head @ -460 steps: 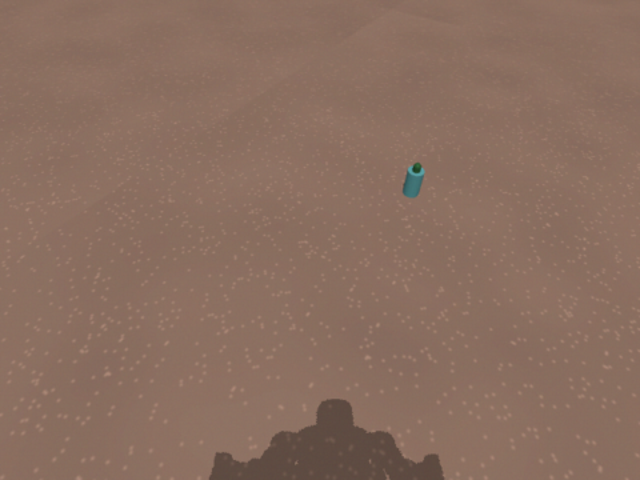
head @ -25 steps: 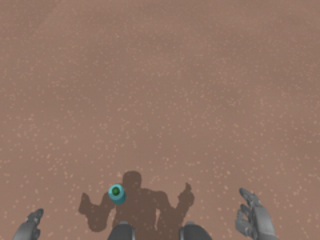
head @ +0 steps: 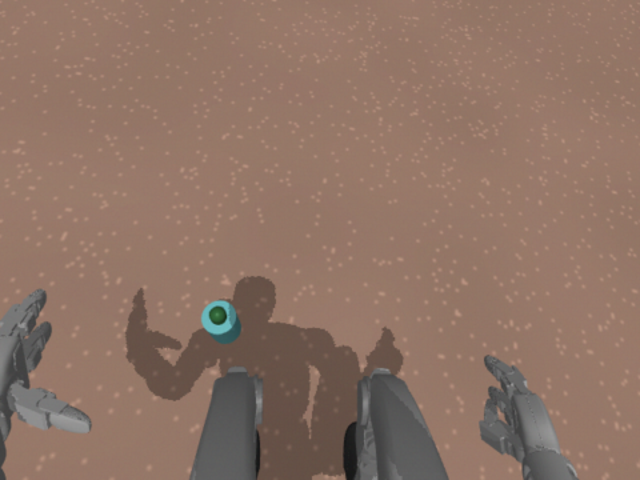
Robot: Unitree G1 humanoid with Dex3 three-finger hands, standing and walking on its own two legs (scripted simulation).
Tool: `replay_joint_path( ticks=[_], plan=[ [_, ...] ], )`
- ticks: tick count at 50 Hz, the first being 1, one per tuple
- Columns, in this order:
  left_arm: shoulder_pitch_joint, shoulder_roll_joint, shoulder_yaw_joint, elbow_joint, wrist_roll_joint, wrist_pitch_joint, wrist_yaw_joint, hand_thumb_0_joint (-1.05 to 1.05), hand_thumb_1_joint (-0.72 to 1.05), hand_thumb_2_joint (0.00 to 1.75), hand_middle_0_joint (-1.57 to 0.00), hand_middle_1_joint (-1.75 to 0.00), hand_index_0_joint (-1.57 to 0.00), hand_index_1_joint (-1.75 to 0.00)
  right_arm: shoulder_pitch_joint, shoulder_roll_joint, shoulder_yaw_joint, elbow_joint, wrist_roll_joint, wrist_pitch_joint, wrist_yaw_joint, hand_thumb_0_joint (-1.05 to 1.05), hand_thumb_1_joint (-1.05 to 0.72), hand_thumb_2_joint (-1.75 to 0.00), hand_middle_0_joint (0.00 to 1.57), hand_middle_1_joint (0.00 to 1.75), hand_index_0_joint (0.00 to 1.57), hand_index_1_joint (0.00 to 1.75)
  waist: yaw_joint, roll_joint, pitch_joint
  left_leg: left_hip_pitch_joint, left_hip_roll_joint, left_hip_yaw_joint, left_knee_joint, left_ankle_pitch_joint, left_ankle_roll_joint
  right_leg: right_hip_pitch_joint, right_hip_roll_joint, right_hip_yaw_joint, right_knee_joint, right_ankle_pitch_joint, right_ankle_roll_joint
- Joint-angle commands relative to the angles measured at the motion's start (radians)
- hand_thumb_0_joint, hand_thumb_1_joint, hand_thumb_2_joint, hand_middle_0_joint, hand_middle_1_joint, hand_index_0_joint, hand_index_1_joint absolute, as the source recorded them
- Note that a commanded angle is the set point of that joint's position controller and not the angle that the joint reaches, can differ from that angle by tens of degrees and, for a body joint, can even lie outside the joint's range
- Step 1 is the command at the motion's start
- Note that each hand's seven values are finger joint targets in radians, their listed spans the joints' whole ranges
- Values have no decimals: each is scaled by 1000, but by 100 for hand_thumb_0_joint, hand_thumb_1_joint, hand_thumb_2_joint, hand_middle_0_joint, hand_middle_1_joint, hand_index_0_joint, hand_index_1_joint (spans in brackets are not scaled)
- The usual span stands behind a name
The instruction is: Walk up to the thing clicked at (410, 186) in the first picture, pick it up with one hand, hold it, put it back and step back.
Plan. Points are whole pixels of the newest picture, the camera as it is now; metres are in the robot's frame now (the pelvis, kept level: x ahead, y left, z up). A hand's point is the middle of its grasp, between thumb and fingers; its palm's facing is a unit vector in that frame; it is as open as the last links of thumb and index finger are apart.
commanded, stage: go down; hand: left
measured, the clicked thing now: (221, 321) +0.40 +0.19 -0.50
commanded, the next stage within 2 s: approach in 1.64 s
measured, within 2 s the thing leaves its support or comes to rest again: neither
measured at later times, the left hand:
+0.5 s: hand (67, 331) +0.31 +0.35 -0.15, palm faces +0.09 -0.98 -0.16, open 17.2 cm
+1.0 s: hand (70, 319) +0.33 +0.37 -0.18, palm faces +0.08 -0.99 -0.12, open 17.4 cm
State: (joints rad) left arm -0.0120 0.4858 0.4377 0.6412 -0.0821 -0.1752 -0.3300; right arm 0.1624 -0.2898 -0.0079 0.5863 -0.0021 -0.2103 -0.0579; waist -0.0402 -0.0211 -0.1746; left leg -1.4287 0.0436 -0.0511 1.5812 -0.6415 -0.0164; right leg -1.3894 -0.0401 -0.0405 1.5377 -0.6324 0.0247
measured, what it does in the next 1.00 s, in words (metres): lowers itself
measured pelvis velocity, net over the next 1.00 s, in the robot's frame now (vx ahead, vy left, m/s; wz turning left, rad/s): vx -0.05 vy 0.00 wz -0.06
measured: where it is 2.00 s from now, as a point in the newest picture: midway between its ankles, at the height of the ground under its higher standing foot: outside the picture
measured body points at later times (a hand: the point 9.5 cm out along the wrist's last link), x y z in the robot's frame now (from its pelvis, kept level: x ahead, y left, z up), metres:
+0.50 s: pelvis -0.03 +0.00 -0.10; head +0.16 +0.04 +0.30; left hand +0.30 +0.40 -0.14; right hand +0.13 -0.28 -0.21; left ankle +0.04 +0.12 -0.55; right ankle +0.04 -0.14 -0.55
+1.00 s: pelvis -0.05 +0.00 -0.17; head +0.16 +0.05 +0.23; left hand +0.32 +0.42 -0.17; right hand +0.11 -0.28 -0.27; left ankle +0.04 +0.12 -0.55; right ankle +0.04 -0.14 -0.55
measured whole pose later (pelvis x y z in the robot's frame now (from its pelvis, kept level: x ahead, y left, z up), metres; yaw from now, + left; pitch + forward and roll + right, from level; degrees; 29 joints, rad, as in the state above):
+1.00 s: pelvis -0.05 +0.00 -0.17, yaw -3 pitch +33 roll -6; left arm -0.47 0.77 0.73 0.99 -0.18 -0.38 -0.68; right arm 0.09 -0.34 0.08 0.68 -0.03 -0.18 -0.03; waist -0.07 -0.02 -0.12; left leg -2.02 0.04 -0.11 2.14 -0.69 -0.02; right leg -1.97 -0.03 -0.05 2.07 -0.67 0.03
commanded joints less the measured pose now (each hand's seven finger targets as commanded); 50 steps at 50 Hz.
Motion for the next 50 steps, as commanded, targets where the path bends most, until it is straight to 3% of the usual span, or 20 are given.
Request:
replay_joint_path(
  ticks=[1, 3, 4, 6, 7, 11, 13, 15, 18, 21, 24, 27, 31, 33, 35, 40, 43, 50],
  plan=[
    [-43, 296, 150, -45, -29, -99, -37, 0, -59, 10, -7, -13, -6, -13, 46, -185, -68, -90, 4, -29, -5, 0, -88, -89, 20, 30, 20, 30, 54, 151, -452, 297, -22, -32, -189, 269, 19, 114, 27, -2, -87, 223, -55],
    [-126, 350, 184, -66, -40, -119, -60, 0, -56, 11, -6, -12, -5, -12, 48, -188, -67, -78, 1, -21, -3, 0, -87, -89, 20, 30, 20, 30, 53, 158, -487, 261, -27, -22, -150, 260, 24, 120, 24, 11, -77, 219, -55],
    [-126, 336, 183, -29, -45, -125, -71, 0, -56, 11, -6, -11, -5, -12, 38, -191, -69, -78, 3, -18, -2, 0, -87, -89, 20, 30, 20, 30, 45, 133, -484, 238, -26, -26, -139, 240, 27, 98, 28, 4, -61, 204, -55],
    [-174, 392, 225, -30, -57, -144, -90, 0, -55, 10, -6, -11, -5, -11, 39, -192, -62, -63, 2, -16, 1, 0, -87, -89, 20, 30, 20, 30, 50, 132, -506, 193, -30, -7, -80, 279, 33, 97, 27, 18, -42, 229, -55],
    [-190, 388, 222, -2, -60, -151, -101, 0, -54, 11, -6, -11, -5, -11, 49, -190, -57, -54, 0, -13, 2, 0, -88, -90, 20, 30, 20, 30, 38, 114, -521, 177, -30, -2, -55, 325, 37, 107, 28, 16, -30, 268, -53],
    [-301, 407, 228, 62, -69, -194, -148, 0, -53, 11, -5, -11, -5, -11, 40, -195, -53, -34, -6, -13, 3, 0, -88, -90, 20, 30, 20, 30, 16, 106, -489, 65, -31, 5, -1, 204, 42, 38, 29, 26, -2, 171, -52],
    [-370, 437, 229, 70, -69, -218, -170, 0, -51, 10, -6, -12, -6, -12, 30, -198, -50, -28, -7, -13, 3, 0, -87, -89, 20, 30, 20, 30, 16, 132, -465, 52, -24, -5, 0, 110, 37, -30, 30, 24, 14, 98, -53],
    [-394, 472, 252, 77, -78, -236, -187, 0, -50, 11, -5, -12, -5, -11, 36, -208, -45, -25, -7, -13, 4, 0, -88, -90, 20, 30, 20, 30, 21, 142, -495, 33, -22, -9, 14, 88, 35, -49, 32, 20, 40, 82, -53],
    [-405, 509, 270, 98, -80, -247, -211, 0, -50, 9, -5, -10, -5, -10, 35, -221, -37, -20, -8, -12, 4, 0, -88, -90, 20, 30, 20, 30, 36, 182, -516, 47, -19, -19, 22, 73, 29, -100, 35, 1, 84, 75, -57],
    [-443, 529, 283, 98, -91, -253, -229, 0, -52, 9, -5, -10, -5, -10, 37, -236, -32, -10, -6, -10, 3, 0, -89, -90, 20, 30, 20, 30, 31, 218, -516, 48, -15, -40, 32, 72, 25, -163, 36, -21, 139, 85, -61],
    [-428, 550, 305, 115, -103, -253, -243, 0, -51, 9, -5, -9, -5, -9, 39, -231, -22, -3, -5, -6, 2, 0, -89, -90, 20, 30, 20, 30, 43, 180, -540, 0, -22, -19, 86, 115, 30, -138, 36, -16, 149, 103, -60],
    [-442, 560, 314, 126, -111, -252, -262, 0, -52, 9, -5, -9, -4, -9, 45, -242, -22, 5, -6, -4, 6, 0, -90, -90, 20, 30, 20, 30, 35, 201, -546, -2, -20, -21, 115, 158, 30, -169, 36, -21, 186, 130, -64],
    [-498, 583, 321, 120, -115, -255, -279, 0, -51, 9, -4, -8, -4, -8, 46, -246, -19, 11, -8, -1, 8, 0, -90, -90, 20, 30, 20, 30, 21, 201, -541, -38, -18, -27, 148, 140, 30, -206, 37, -26, 220, 121, -63],
    [-493, 585, 327, 130, -120, -255, -289, 0, -52, 9, -4, -8, -4, -8, 40, -254, -18, 16, -8, -4, 10, 0, -91, -91, 20, 30, 20, 30, 30, 223, -544, -11, -15, -36, 157, 159, 27, -246, 36, -31, 246, 129, -66],
    [-541, 598, 332, 121, -119, -261, -301, 0, -53, 9, -4, -8, -4, -8, 50, -258, -18, 22, -13, -2, 8, 0, -91, -91, 20, 30, 20, 30, 11, 237, -549, -23, -16, -39, 174, 147, 27, -265, 35, -35, 264, 125, -65],
    [-573, 636, 346, 141, -125, -269, -319, 0, -52, 8, -4, -7, -4, -7, 37, -267, -14, 23, -16, -4, 11, 0, -90, -90, 20, 30, 20, 30, 22, 221, -531, -93, -17, -27, 198, 60, 33, -280, 38, -34, 281, 72, -61],
    [-580, 651, 357, 157, -127, -264, -332, 0, -52, 9, -4, -7, -3, -7, 49, -272, -6, 26, -19, -2, 12, 0, -91, -91, 20, 30, 20, 30, 13, 230, -552, -95, -19, -25, 228, 111, 30, -284, 36, -40, 310, 103, -62],
    [-607, 687, 374, 182, -133, -260, -353, 0, -52, 9, -4, -7, -3, -8, 49, -274, 4, 29, -21, -1, 15, 0, -91, -91, 20, 30, 20, 30, 14, 205, -555, -157, -23, -8, 279, 107, 36, -287, 39, -41, 338, 97, -60]
  ],
)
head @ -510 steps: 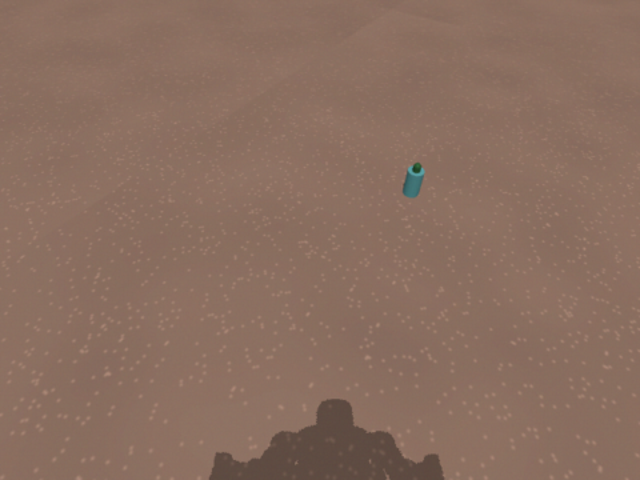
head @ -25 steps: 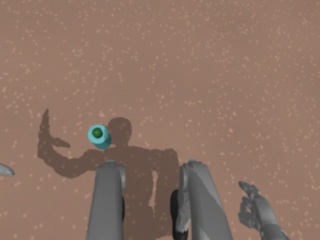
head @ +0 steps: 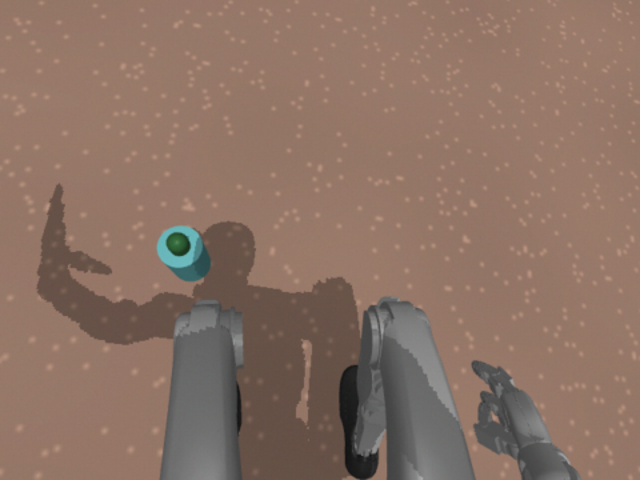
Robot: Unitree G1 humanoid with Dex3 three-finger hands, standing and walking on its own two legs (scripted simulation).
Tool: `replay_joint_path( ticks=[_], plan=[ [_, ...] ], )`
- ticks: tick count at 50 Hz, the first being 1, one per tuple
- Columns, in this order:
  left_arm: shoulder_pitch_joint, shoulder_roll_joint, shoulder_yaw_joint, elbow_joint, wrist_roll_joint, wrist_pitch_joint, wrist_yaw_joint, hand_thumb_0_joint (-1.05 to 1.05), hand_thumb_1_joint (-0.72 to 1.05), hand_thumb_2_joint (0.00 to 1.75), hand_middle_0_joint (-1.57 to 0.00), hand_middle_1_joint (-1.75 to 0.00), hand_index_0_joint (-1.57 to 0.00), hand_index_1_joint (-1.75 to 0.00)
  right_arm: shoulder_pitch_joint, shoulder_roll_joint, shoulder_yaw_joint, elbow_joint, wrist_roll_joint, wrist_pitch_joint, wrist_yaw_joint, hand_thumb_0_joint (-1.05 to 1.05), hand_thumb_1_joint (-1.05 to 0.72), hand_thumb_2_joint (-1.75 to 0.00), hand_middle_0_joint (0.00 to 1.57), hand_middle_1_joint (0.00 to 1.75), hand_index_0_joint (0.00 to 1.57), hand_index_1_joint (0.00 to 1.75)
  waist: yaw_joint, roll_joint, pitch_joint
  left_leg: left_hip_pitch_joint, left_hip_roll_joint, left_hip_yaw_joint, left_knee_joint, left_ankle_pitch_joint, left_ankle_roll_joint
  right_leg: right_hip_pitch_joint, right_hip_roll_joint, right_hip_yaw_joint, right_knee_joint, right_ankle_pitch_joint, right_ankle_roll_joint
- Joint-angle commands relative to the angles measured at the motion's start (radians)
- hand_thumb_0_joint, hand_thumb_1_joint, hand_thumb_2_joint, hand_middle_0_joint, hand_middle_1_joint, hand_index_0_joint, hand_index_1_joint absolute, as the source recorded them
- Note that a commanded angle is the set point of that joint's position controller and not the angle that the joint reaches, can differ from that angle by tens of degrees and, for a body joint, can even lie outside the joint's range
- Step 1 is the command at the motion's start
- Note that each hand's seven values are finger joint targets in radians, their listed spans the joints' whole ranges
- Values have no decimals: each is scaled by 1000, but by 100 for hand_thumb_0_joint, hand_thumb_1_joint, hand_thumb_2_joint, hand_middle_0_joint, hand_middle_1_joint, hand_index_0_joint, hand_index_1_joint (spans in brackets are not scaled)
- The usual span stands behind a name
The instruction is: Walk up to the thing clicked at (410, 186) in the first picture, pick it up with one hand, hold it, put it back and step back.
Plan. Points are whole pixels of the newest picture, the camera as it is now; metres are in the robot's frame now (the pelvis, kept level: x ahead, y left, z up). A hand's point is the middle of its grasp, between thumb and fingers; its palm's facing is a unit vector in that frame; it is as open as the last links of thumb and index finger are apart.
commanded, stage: go down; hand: left
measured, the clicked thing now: (184, 253) +0.44 +0.22 -0.33
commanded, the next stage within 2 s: approach in 0.64 s
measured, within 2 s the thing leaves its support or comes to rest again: neither
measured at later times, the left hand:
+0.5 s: hand out of the picture +0.37 +0.40 -0.03, palm faces +0.13 -0.99 -0.10, open 17.4 cm
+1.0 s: hand out of the picture +0.38 +0.40 -0.07, palm faces +0.15 -0.99 -0.03, open 17.5 cm
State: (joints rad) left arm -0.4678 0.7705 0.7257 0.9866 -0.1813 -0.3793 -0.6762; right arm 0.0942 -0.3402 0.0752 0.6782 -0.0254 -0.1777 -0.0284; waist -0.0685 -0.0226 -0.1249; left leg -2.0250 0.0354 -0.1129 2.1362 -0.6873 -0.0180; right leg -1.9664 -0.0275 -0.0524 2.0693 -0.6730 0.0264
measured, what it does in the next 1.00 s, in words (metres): lowers itself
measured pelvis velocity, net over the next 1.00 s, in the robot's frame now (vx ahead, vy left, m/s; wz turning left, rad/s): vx -0.01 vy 0.00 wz -0.03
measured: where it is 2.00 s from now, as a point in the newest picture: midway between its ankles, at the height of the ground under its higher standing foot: (291, 446)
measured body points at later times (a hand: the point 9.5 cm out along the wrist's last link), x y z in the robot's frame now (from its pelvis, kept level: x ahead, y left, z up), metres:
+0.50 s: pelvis -0.01 +0.00 -0.03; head +0.20 +0.06 +0.37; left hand +0.36 +0.45 -0.02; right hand +0.15 -0.28 -0.13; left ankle +0.08 +0.13 -0.39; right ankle +0.10 -0.13 -0.39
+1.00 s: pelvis -0.01 +0.00 -0.06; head +0.21 +0.08 +0.33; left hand +0.37 +0.45 -0.07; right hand +0.15 -0.27 -0.15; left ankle +0.08 +0.13 -0.39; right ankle +0.10 -0.13 -0.39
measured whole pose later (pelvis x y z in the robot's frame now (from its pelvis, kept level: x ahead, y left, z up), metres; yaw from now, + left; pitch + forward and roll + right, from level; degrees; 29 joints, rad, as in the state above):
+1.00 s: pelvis -0.01 +0.00 -0.06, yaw -2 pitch +30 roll -8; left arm -0.59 0.87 0.79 1.16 -0.28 -0.52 -0.76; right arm 0.07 -0.38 0.15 0.67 -0.06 -0.19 0.00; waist -0.11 -0.06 -0.05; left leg -2.17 0.03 -0.14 2.33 -0.69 -0.01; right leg -2.09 -0.02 -0.06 2.23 -0.67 0.04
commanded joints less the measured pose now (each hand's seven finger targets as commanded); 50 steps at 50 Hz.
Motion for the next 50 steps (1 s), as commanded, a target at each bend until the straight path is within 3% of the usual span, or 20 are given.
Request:
replay_joint_path(
  ticks=[1, 5, 8, 15, 22, 29, 36, 37, 38, 41, 42, 46, 50],
  plan=[
    [-161, 421, 91, -171, -33, -56, -9, 0, -52, 9, -4, -7, -3, -7, 118, -224, -77, -62, 2, -33, -14, 0, -91, -91, 20, 30, 20, 30, 43, 212, -608, 430, -16, 57, -270, 157, 37, 292, 27, -28, -190, 138, -62],
    [-179, 402, 81, -149, -32, -50, -19, 0, -54, 9, -4, -7, -3, -8, 122, -233, -77, -55, 2, -30, -13, 0, -91, -91, 20, 30, 20, 30, 31, 241, -586, 449, -12, 38, -267, 147, 33, 230, 25, -39, -159, 137, -65],
    [-201, 445, 96, -169, -32, -52, -19, 0, -52, 9, -4, -7, -3, -8, 121, -232, -73, -57, 1, -29, -12, 0, -91, -91, 20, 30, 20, 30, 34, 233, -582, 405, -14, 51, -254, 111, 39, 247, 27, -36, -164, 106, -62],
    [-220, 443, 91, -158, -37, -47, -28, 0, -53, 8, -4, -7, -4, -7, 112, -240, -74, -63, 6, -29, -10, 0, -91, -91, 20, 30, 20, 30, 29, 246, -562, 399, -11, 32, -256, 53, 38, 181, 28, -45, -140, 72, -63],
    [-213, 468, 112, -150, -47, -53, -39, 0, -54, 8, -4, -7, -4, -8, 123, -240, -67, -58, 3, -28, -9, 0, -91, -91, 20, 30, 20, 30, 30, 217, -589, 364, -20, 59, -204, 124, 43, 227, 28, -39, -134, 113, -61],
    [-237, 474, 111, -147, -46, -58, -50, 0, -53, 8, -5, -7, -4, -8, 119, -247, -67, -56, 0, -29, -7, 0, -91, -91, 20, 30, 20, 30, 25, 244, -562, 368, -15, 44, -206, 83, 40, 169, 29, -46, -113, 86, -62],
    [-225, 468, 118, -144, -53, -60, -59, 0, -52, 9, -4, -7, -3, -8, 131, -254, -65, -48, 0, -26, -7, 0, -91, -91, 20, 30, 20, 30, 23, 259, -587, 398, -17, 39, -192, 142, 35, 167, 26, -50, -91, 131, -65],
    [-252, 482, 119, -159, -53, -63, -60, 0, -54, 14, -7, -12, -4, -15, 131, -251, -63, -47, -1, -24, -6, 0, -92, -91, 20, 30, 20, 30, 19, 252, -594, 391, -17, 41, -185, 142, 36, 172, 26, -49, -93, 129, -63],
    [-244, 497, 136, -148, -52, -66, -60, 0, -57, 6, -7, -8, -5, -10, 128, -257, -63, -47, -1, -23, -6, 0, -90, -90, 20, 30, 20, 30, 22, 261, -587, 400, -16, 36, -185, 150, 35, 157, 26, -52, -84, 134, -64],
    [-241, 444, 123, -78, -68, -85, -72, 0, -57, 4, -8, -9, -5, -11, 121, -256, -49, -45, -5, -24, -1, 0, -91, -90, 20, 30, 20, 30, -15, 229, -515, 353, -16, 25, -158, 153, 37, 129, 27, -62, -66, 136, -64],
    [-234, 433, 122, -54, -75, -99, -75, 0, -56, 4, -8, -9, -5, -11, 114, -257, -45, -48, -7, -25, 0, 0, -91, -90, 20, 30, 20, 30, -14, 209, -501, 337, -17, 23, -149, 152, 37, 122, 29, -65, -60, 133, -64],
    [-279, 373, 86, 15, -117, -182, -96, 0, -57, 3, -8, -9, -6, -10, 86, -267, -24, -55, -24, -35, 10, 0, -90, -90, 20, 30, 20, 30, -57, 160, -454, 260, -15, 32, -81, 108, 44, 119, 39, -73, -50, 105, -56],
    [-277, 358, 64, 109, -132, -257, -93, 0, -55, 4, -7, -9, -5, -10, 58, -282, 5, -64, -46, -41, 21, 0, -90, -90, 20, 30, 20, 30, -68, 148, -423, 220, -9, 27, -36, 81, 38, 113, 49, -92, -15, 81, -56]
  ],
)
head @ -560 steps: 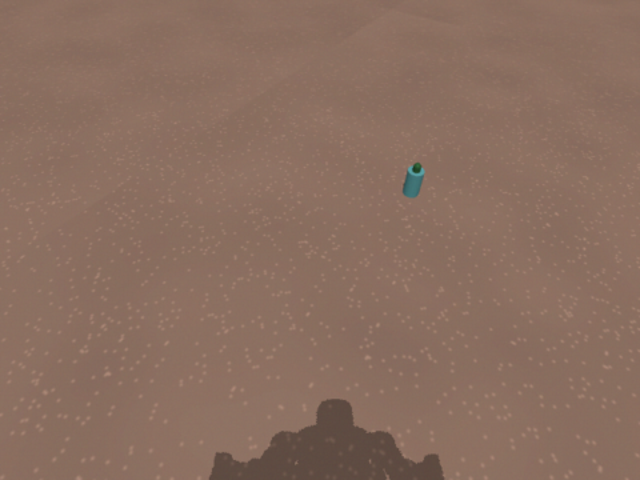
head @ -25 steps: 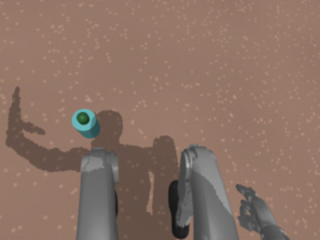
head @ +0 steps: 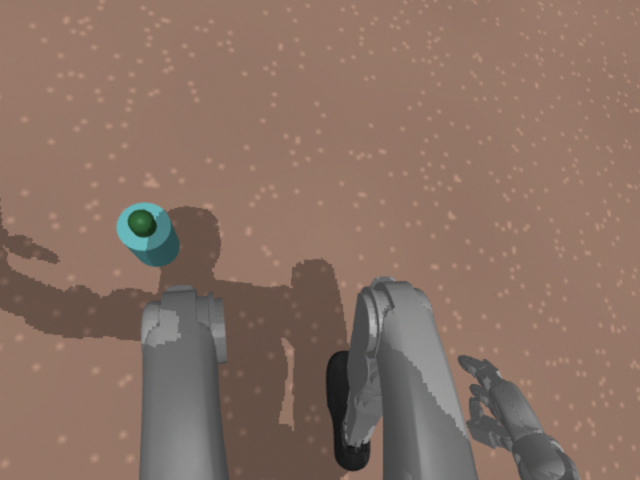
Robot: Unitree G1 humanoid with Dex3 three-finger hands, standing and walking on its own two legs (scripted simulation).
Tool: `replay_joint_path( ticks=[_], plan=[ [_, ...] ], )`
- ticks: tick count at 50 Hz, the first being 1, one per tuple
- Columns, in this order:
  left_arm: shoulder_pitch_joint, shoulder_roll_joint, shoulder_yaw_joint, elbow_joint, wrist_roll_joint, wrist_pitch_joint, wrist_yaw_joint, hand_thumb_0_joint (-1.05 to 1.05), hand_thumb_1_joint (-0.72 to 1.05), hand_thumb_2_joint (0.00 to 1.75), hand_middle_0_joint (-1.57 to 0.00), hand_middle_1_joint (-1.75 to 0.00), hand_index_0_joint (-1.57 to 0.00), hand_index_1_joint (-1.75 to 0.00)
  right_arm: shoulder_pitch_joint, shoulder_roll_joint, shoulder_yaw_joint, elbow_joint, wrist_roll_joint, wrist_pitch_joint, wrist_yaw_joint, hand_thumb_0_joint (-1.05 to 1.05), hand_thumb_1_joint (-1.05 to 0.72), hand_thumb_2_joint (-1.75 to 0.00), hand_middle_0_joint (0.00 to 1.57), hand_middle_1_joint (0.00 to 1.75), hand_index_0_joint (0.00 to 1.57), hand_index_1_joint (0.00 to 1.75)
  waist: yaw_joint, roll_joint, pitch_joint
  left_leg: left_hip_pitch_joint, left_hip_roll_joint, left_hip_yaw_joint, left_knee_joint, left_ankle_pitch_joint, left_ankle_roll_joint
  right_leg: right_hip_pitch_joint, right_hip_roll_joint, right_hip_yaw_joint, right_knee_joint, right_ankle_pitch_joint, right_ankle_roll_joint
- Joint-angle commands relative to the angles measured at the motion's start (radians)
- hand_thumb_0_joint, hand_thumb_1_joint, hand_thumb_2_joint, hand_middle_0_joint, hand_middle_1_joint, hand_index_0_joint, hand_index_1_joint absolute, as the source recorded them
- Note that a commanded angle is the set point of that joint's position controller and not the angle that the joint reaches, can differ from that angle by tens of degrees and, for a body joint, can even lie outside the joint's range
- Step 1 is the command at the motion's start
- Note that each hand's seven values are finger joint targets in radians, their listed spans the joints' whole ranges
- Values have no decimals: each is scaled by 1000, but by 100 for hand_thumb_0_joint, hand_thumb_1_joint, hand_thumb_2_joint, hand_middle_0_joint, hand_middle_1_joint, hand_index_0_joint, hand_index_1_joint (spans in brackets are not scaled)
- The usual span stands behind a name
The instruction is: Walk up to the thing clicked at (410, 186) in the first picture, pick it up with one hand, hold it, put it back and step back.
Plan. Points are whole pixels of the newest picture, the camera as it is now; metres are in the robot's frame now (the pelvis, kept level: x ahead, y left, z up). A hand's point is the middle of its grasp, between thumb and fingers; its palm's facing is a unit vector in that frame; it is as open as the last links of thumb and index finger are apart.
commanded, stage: approach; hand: left
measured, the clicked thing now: (149, 234) +0.44 +0.23 -0.28
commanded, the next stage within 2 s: close in in 0.28 s
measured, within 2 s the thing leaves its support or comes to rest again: neither
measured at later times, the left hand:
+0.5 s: hand (99, 244) +0.40 +0.28 -0.22, palm faces +0.04 -1.00 +0.06, open 17.6 cm
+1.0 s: hand (141, 244) +0.41 +0.23 -0.24, palm faces +0.09 -0.99 +0.05, open 17.5 cm
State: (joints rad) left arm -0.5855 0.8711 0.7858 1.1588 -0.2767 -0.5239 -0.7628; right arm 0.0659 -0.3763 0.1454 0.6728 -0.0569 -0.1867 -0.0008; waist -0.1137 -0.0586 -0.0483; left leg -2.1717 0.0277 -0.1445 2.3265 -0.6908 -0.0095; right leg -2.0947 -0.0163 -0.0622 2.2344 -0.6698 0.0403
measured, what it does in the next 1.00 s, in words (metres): lowers itself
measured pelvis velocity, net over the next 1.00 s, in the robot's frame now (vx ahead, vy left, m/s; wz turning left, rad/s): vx -0.02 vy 0.02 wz -0.15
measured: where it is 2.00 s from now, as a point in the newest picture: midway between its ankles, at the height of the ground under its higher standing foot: (276, 441)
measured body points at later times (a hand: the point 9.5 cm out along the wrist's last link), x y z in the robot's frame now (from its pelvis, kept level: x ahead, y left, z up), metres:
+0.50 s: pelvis -0.01 +0.01 -0.07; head +0.22 +0.15 +0.28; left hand +0.40 +0.34 -0.22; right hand +0.16 -0.26 -0.12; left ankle +0.08 +0.13 -0.33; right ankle +0.11 -0.13 -0.33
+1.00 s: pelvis -0.02 +0.02 -0.08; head +0.21 +0.18 +0.27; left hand +0.40 +0.29 -0.24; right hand +0.12 -0.24 -0.10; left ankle +0.08 +0.13 -0.33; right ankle +0.11 -0.13 -0.33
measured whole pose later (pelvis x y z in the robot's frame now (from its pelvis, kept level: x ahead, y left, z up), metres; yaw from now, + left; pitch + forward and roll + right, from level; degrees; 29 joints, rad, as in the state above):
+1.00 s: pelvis -0.02 +0.02 -0.08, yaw -8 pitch +11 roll -18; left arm -0.58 0.77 0.48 1.45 -0.15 -1.12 -0.21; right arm -0.15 -0.39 0.49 0.57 -0.34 -0.03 0.14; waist -0.24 -0.26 0.27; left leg -2.21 0.01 -0.36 2.67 -0.69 0.01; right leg -2.04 0.06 -0.21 2.40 -0.60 0.07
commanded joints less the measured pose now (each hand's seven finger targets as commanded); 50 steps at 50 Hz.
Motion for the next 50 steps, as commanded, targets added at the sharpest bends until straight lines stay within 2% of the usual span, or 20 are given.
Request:
replay_joint_path(
  ticks=[1, 2, 3, 6, 7, 10, 12, 13, 16, 19, 21, 25, 29, 32, 33, 34, 41, 45, 49, 50],
  plan=[
    [-178, 253, -4, -70, -38, -137, -4, 0, -55, 4, -7, -9, -5, -10, 71, -255, -59, -65, -22, -31, -4, 0, -90, -90, 20, 30, 20, 30, -27, 198, -506, 379, 1, 52, -217, 79, 27, 219, 40, -90, -167, 77, -71],
    [-178, 283, 7, -57, -34, -155, 3, 0, -54, 4, -7, -9, -5, -10, 66, -258, -53, -63, -29, -30, -1, 0, -89, -90, 20, 30, 20, 30, -17, 209, -499, 369, 2, 52, -206, 67, 26, 220, 44, -92, -156, 66, -72],
    [-195, 288, 5, -62, -33, -177, 8, 0, -55, 4, -7, -9, -5, -10, 62, -264, -43, -63, -38, -28, 3, 0, -90, -90, 20, 30, 20, 30, -24, 222, -515, 382, 4, 52, -185, 89, 23, 230, 45, -97, -144, 89, -71],
    [-196, 337, 22, -77, -16, -235, 28, 0, -53, 5, -7, -9, -5, -10, 31, -278, -20, -72, -65, -14, 11, 0, -90, -90, 20, 30, 20, 30, -16, 281, -532, 397, 10, 46, -159, 113, 14, 239, 50, -108, -106, 110, -72],
    [-195, 328, 7, -67, -8, -250, 36, 0, -51, 6, -7, -9, -5, -10, 20, -283, -14, -67, -74, -6, 13, 0, -90, -90, 20, 30, 20, 30, -21, 301, -518, 397, 12, 44, -153, 109, 13, 230, 51, -112, -95, 111, -72],
    [-182, 345, 16, -66, 7, -299, 57, 0, -54, 7, -6, -10, -5, -11, -13, -302, 14, -74, -99, 16, 21, 0, -91, -90, 20, 30, 20, 30, -31, 372, -535, 459, 22, 23, -139, 158, -3, 225, 55, -134, -50, 149, -74],
    [-202, 323, 4, -77, 7, -332, 76, 0, -53, 7, -6, -9, -4, -11, -29, -311, 33, -77, -117, 29, 25, 0, -91, -91, 20, 30, 20, 30, -58, 399, -531, 478, 27, 7, -126, 189, -11, 229, 54, -150, -23, 179, -72],
    [-191, 289, -23, -52, 11, -342, 83, 0, -55, 7, -6, -9, -4, -11, -40, -308, 42, -76, -124, 35, 28, 0, -92, -91, 20, 30, 20, 30, -64, 398, -507, 472, 29, 2, -123, 174, -13, 212, 58, -156, -17, 166, -72],
    [-162, 263, -41, -20, 22, -376, 118, 0, -57, 7, -6, -10, -5, -11, -65, -325, 61, -72, -147, 50, 33, 0, -92, -91, 20, 30, 20, 30, -86, 419, -478, 485, 32, -15, -99, 203, -21, 209, 61, -176, 5, 194, -71],
    [-165, 158, -120, 36, 26, -413, 149, 0, -57, 6, -6, -11, -5, -11, -100, -332, 84, -78, -166, 63, 43, 0, -93, -91, 20, 30, 20, 30, -128, 398, -414, 461, 33, -34, -76, 184, -24, 189, 62, -198, 12, 191, -69],
    [-182, 160, -134, 47, 36, -446, 186, 0, -61, 1, -7, -9, -6, -9, -112, -338, 101, -79, -180, 70, 51, 0, -93, -91, 20, 30, 20, 30, -144, 371, -386, 429, 32, -44, -56, 160, -21, 207, 67, -210, 12, 187, -64],
    [-170, 170, -129, 63, 44, -515, 274, 0, -61, 0, -7, -8, -7, -7, -155, -345, 137, -92, -205, 82, 70, 0, -94, -91, 20, 30, 20, 30, -138, 336, -364, 382, 30, -51, -22, 124, -14, 254, 77, -222, 12, 176, -56],
    [-167, 161, -125, 73, 66, -564, 360, 0, -60, 1, -7, -8, -7, -7, -166, -354, 157, -94, -228, 97, 83, 0, -93, -91, 20, 30, 20, 30, -149, 373, -342, 412, 35, -69, -27, 153, -27, 264, 81, -240, 27, 201, -54],
    [-149, 120, -166, 105, 87, -583, 407, 0, -58, 1, -7, -7, -7, -7, -183, -353, 167, -99, -243, 109, 93, 0, -93, -90, 20, 30, 20, 30, -162, 362, -287, 369, 34, -73, -24, 115, -25, 259, 85, -249, 23, 187, -54],
    [-165, 96, -198, 103, 96, -590, 418, 0, -57, 2, -6, -7, -6, -6, -188, -355, 170, -102, -247, 113, 95, 0, -93, -91, 20, 30, 20, 30, -180, 363, -273, 370, 35, -79, -28, 113, -27, 250, 84, -253, 22, 190, -52],
    [-165, 108, -201, 102, 102, -598, 432, 0, -58, 1, -7, -6, -7, -5, -189, -358, 174, -101, -252, 117, 99, 0, -93, -90, 20, 30, 20, 30, -180, 359, -256, 348, 34, -82, -29, 85, -23, 250, 88, -258, 19, 173, -54],
    [-177, 35, -285, 124, 100, -629, 493, 0, -57, 1, -5, -5, -6, -4, -203, -367, 192, -117, -268, 136, 111, 0, -93, -90, 20, 30, 20, 30, -214, 320, -243, 354, 32, -119, -23, 74, -26, 251, 95, -280, 27, 182, -46],
    [-199, 38, -311, 156, 122, -653, 541, 0, -52, 5, -6, -7, -6, -6, -216, -366, 212, -125, -280, 149, 118, 0, -91, -90, 20, 30, 20, 30, -224, 306, -184, 329, 34, -136, -26, 39, -23, 236, 97, -284, 24, 160, -43],
    [-200, 61, -296, 171, 132, -678, 585, 0, -51, 7, -5, -6, -5, -6, -225, -365, 225, -134, -293, 156, 122, 0, -91, -90, 20, 30, 20, 30, -217, 301, -166, 313, 35, -135, -25, -5, -20, 246, 102, -283, 14, 131, -40],
    [-208, 63, -302, 177, 138, -684, 594, 0, -49, 8, -5, -6, -5, -6, -227, -366, 228, -136, -296, 159, 124, 0, -91, -90, 20, 30, 20, 30, -226, 310, -160, 309, 35, -142, -30, -19, -20, 242, 104, -288, 18, 120, -41]
  ],
)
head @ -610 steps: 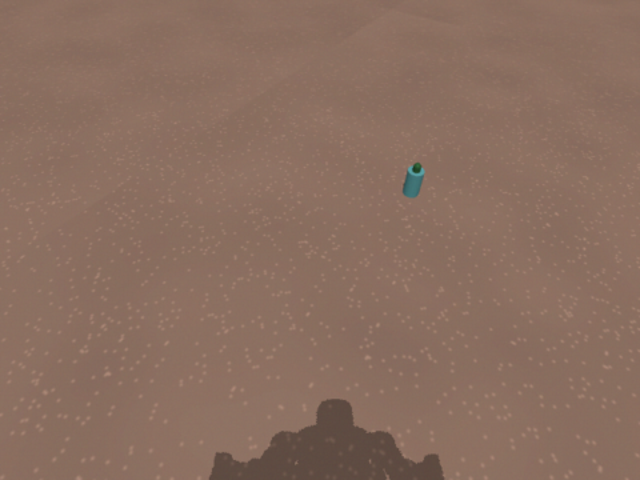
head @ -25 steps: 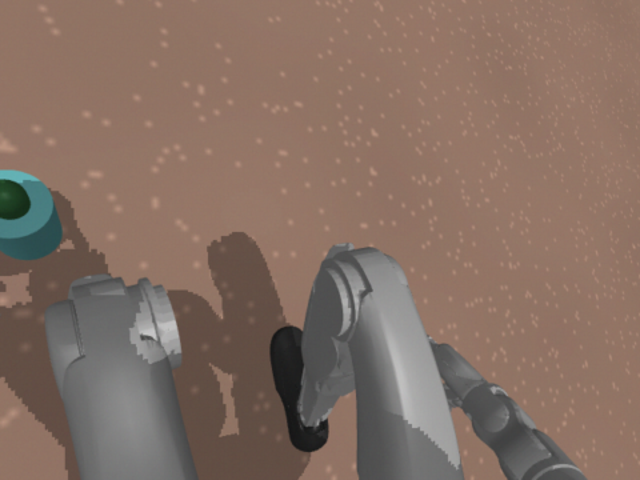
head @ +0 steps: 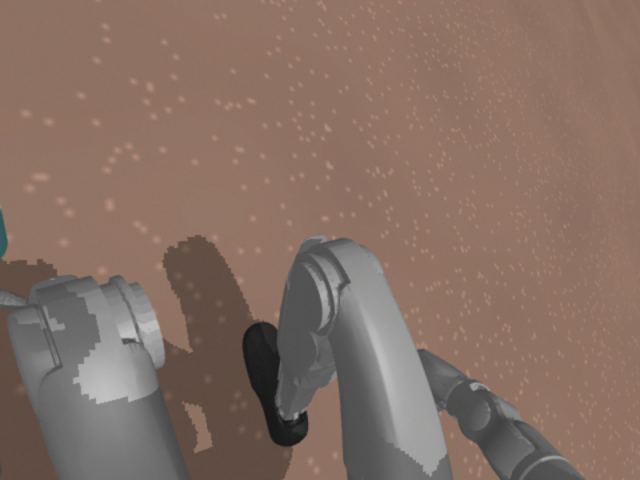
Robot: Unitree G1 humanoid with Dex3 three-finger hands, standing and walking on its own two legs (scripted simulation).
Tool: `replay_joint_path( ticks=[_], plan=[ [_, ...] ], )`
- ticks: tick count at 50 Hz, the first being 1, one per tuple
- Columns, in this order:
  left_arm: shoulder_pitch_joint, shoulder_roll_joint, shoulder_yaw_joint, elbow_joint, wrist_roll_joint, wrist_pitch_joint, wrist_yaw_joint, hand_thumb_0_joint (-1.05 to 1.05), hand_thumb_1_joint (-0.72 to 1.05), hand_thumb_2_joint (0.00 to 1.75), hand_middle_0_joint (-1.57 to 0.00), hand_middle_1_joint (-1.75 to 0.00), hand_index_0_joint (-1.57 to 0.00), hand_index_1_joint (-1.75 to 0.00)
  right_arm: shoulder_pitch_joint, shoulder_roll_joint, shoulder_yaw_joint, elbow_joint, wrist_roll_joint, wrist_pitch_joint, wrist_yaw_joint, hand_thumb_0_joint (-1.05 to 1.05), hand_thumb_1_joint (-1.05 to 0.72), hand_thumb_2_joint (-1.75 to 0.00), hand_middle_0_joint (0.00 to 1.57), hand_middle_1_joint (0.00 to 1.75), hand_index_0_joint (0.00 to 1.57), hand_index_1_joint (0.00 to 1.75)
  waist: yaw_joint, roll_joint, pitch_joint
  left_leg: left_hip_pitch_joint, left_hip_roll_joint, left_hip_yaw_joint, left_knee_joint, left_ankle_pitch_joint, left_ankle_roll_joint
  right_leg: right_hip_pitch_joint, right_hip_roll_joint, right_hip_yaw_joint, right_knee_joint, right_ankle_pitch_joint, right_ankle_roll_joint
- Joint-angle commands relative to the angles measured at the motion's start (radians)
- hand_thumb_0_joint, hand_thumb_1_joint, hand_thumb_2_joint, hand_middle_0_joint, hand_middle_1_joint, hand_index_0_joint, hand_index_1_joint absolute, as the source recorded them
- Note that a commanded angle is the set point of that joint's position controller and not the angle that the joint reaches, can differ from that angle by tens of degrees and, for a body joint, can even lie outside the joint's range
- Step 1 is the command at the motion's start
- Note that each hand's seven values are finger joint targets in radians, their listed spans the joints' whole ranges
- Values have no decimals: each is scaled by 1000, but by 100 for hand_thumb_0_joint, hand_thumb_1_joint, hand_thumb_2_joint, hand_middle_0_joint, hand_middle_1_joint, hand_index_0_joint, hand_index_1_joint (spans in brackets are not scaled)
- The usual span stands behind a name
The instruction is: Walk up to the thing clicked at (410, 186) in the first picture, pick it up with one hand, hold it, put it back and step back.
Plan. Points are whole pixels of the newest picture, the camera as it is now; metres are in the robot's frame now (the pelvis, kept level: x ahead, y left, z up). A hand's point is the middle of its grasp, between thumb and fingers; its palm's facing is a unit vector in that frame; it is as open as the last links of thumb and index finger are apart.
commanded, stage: rest palm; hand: left
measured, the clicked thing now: out of the picture +0.42 +0.27 -0.19
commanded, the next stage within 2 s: close in 0.10 s
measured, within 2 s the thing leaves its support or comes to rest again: leaves its support in 1.20 s
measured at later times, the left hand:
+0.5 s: hand out of the picture +0.41 +0.27 -0.18, palm faces +0.29 -0.96 +0.00, open 12.4 cm
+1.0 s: hand out of the picture +0.42 +0.27 -0.18, palm faces +0.31 -0.95 +0.01, open 10.5 cm
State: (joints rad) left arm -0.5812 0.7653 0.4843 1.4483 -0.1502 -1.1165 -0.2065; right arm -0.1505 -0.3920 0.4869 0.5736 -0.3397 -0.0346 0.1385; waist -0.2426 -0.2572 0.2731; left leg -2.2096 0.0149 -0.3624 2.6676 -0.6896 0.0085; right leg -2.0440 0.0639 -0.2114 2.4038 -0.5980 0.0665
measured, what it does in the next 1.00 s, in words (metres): stands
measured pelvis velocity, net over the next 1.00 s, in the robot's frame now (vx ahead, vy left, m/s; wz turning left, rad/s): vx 0.00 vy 0.01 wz -0.03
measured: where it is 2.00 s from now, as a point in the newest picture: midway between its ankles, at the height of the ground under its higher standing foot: (205, 445)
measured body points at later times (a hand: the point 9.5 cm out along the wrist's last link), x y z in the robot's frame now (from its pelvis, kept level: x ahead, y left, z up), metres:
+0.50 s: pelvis +0.00 +0.00 +0.00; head +0.22 +0.20 +0.33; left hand +0.39 +0.32 -0.18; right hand +0.18 -0.24 -0.02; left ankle +0.09 +0.12 -0.25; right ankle +0.15 -0.13 -0.25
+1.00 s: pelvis +0.00 +0.01 +0.00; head +0.23 +0.21 +0.33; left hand +0.40 +0.32 -0.18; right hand +0.17 -0.24 -0.02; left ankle +0.09 +0.12 -0.25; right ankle +0.15 -0.13 -0.25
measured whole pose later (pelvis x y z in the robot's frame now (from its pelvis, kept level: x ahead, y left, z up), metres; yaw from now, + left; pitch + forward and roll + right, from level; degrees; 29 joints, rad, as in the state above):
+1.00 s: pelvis +0.00 +0.01 +0.00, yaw -2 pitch +11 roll -20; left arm -0.62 0.83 0.44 1.46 -0.07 -1.17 0.00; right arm -0.18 -0.37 0.53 0.56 -0.37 0.01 0.16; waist -0.24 -0.29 0.31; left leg -2.21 0.02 -0.40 2.68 -0.72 0.01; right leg -2.03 0.08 -0.24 2.38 -0.60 0.07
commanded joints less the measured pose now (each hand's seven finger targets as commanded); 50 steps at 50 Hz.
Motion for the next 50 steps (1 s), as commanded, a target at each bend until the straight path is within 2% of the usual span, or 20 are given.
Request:
replay_joint_path(
  ticks=[1, 3, 4, 8, 10, 13, 16, 20, 23, 28, 29, 30, 32, 33, 35, 37, 38, 43, 45, 50],
  plan=[
    [-206, 162, -4, -101, 21, -95, 47, 0, -47, 9, -5, -7, -5, -6, -13, -355, -115, -38, -13, 8, -14, 0, -91, -90, 20, 30, 20, 30, -99, 513, -461, 352, 50, 64, -385, -25, -42, 174, 21, -146, -143, 48, -67],
    [-191, 167, -2, -96, 28, -101, 67, 0, -47, 10, -6, -7, -5, -7, -10, -347, -107, -40, -20, 12, -12, 0, -92, -90, 20, 30, 20, 30, -95, 507, -483, 360, 50, 71, -370, 6, -41, 204, 27, -141, -150, 72, -66],
    [-183, 156, -7, -105, 31, -109, 75, 0, -40, 13, -10, -7, -8, -8, -15, -350, -107, -40, -23, 13, -10, 0, -90, -90, 20, 30, 20, 30, -94, 517, -489, 377, 52, 64, -373, 27, -47, 202, 26, -145, -140, 89, -67],
    [-193, 136, -35, -100, 46, -122, 102, 0, -29, 20, -14, -11, -12, -12, -10, -358, -102, -33, -34, 21, -7, 0, -90, -90, 20, 30, 20, 30, -119, 541, -486, 411, 54, 45, -376, 71, -55, 208, 26, -155, -129, 131, -66],
    [-190, 137, -39, -102, 47, -124, 119, 0, -28, 20, -14, -11, -12, -12, -19, -352, -98, -34, -35, 22, -6, 0, -90, -90, 20, 30, 20, 30, -116, 518, -478, 397, 53, 51, -363, 72, -49, 214, 29, -152, -141, 135, -64],
    [-197, 143, -47, -107, 53, -133, 137, 0, -8, 35, -32, -29, -30, -30, -11, -350, -90, -27, -40, 26, -1, 0, -89, -90, 20, 30, 20, 30, -125, 528, -501, 407, 54, 49, -355, 98, -50, 239, 34, -157, -139, 156, -63],
    [-221, 151, -52, -105, 67, -133, 158, 0, 4, 41, -38, -35, -37, -36, -13, -353, -89, -21, -41, 31, -2, 0, -89, -90, 20, 30, 20, 30, -137, 545, -477, 409, 57, 39, -365, 87, -54, 218, 31, -161, -135, 151, -64],
    [-228, 155, -69, -111, 76, -134, 172, 0, 17, 50, -46, -42, -44, -43, -19, -343, -84, -21, -44, 36, 0, 0, -88, -90, 20, 30, 20, 30, -133, 524, -485, 395, 57, 49, -351, 85, -47, 229, 39, -155, -146, 152, -64],
    [-244, 160, -70, -103, 79, -132, 183, 0, 25, 57, -54, -51, -53, -51, -18, -346, -82, -21, -46, 40, 0, 0, -88, -90, 20, 30, 20, 30, -144, 524, -485, 391, 55, 47, -350, 65, -45, 230, 40, -159, -150, 142, -61],
    [-253, 179, -53, -80, 74, -125, 198, 0, 38, 69, -66, -63, -65, -64, -22, -343, -80, -21, -42, 42, -4, 0, -87, -89, 20, 30, 20, 30, -140, 488, -470, 355, 54, 55, -344, 25, -35, 226, 44, -157, -171, 116, -62],
    [-267, 177, -54, -73, 75, -125, 201, 0, 41, 73, -70, -68, -69, -68, -18, -346, -78, -21, -42, 43, -4, 0, -87, -89, 20, 30, 20, 30, -149, 486, -469, 355, 55, 47, -348, 26, -37, 225, 43, -161, -167, 117, -62],
    [-260, 178, -56, -77, 78, -124, 205, 0, 38, 76, -72, -72, -71, -72, -24, -344, -79, -24, -41, 44, -4, 0, -87, -89, 20, 30, 20, 30, -141, 487, -460, 356, 55, 47, -351, 23, -36, 217, 43, -160, -166, 114, -62],
    [-281, 165, -67, -73, 87, -124, 210, 0, 34, 80, -79, -79, -78, -79, -22, -343, -80, -23, -43, 46, -2, 0, -88, -90, 20, 30, 20, 30, -155, 493, -466, 372, 56, 39, -358, 31, -41, 210, 41, -165, -162, 120, -62],
    [-270, 165, -68, -79, 89, -126, 211, 0, 36, 82, -80, -80, -79, -81, -23, -342, -80, -21, -44, 44, -1, 0, -88, -90, 20, 30, 20, 30, -149, 498, -468, 382, 59, 37, -359, 43, -42, 213, 41, -161, -158, 131, -63],
    [-280, 169, -70, -71, 93, -129, 210, 0, 36, 88, -85, -87, -84, -87, -21, -344, -79, -21, -43, 47, -1, 0, -88, -90, 20, 30, 20, 30, -157, 498, -458, 377, 59, 34, -360, 46, -42, 212, 40, -163, -156, 134, -62],
    [-270, 181, -65, -76, 97, -131, 208, 0, 37, 91, -90, -91, -89, -92, -19, -341, -76, -19, -45, 51, -2, 0, -88, -90, 20, 30, 20, 30, -150, 511, -480, 397, 60, 39, -350, 85, -44, 228, 42, -159, -155, 161, -62],
    [-282, 198, -67, -76, 100, -131, 206, 0, 35, 91, -91, -92, -91, -93, -23, -339, -74, -20, -45, 51, -2, 0, -88, -90, 20, 30, 20, 30, -148, 510, -477, 377, 59, 44, -347, 65, -40, 225, 44, -156, -157, 145, -64],
    [-266, 181, -51, -86, 84, -125, 208, 0, 38, 107, -104, -109, -103, -110, -18, -344, -79, -24, -44, 53, -1, 0, -89, -90, 20, 30, 20, 30, -141, 515, -477, 378, 59, 46, -355, 43, -40, 228, 45, -159, -165, 127, -65],
    [-238, 170, -48, -89, 78, -121, 209, 0, 34, 114, -108, -116, -106, -119, -22, -343, -83, -24, -39, 52, 0, 0, -91, -91, 20, 30, 20, 30, -126, 516, -461, 376, 60, 45, -364, 43, -42, 221, 42, -158, -161, 126, -66],
    [-242, 170, -48, -159, 76, -113, 202, 0, 38, 124, -117, -127, -115, -130, -8, -342, -96, -20, -34, 56, 1, 0, -91, -91, 20, 30, 20, 30, -119, 551, -514, 416, 62, 47, -366, 87, -48, 236, 39, -153, -151, 157, -67]
  ],
)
